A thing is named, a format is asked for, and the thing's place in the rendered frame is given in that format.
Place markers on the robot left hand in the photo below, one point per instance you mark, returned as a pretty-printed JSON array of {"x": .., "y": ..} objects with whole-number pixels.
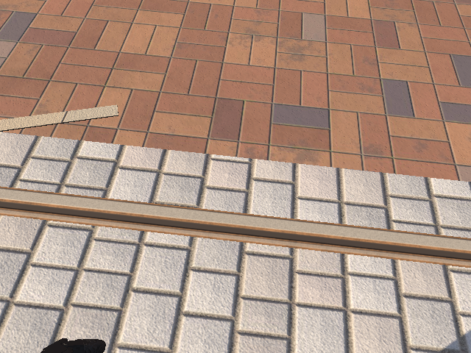
[{"x": 76, "y": 346}]

